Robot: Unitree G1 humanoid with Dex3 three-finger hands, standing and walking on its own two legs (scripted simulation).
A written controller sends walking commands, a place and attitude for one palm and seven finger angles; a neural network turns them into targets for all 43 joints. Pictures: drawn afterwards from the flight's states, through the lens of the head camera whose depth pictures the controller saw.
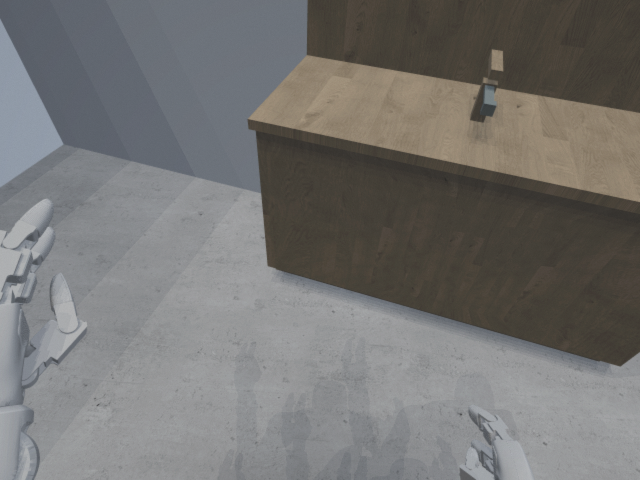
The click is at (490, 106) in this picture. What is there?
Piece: tap's lever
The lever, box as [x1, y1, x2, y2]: [480, 99, 496, 116]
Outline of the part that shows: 484,99 480,110 480,114 491,116 495,108 496,101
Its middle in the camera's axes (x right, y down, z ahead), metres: +0.40 -0.31 +0.91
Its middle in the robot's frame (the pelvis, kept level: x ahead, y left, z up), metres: +0.92 -0.34 +0.05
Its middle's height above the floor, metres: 0.82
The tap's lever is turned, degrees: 0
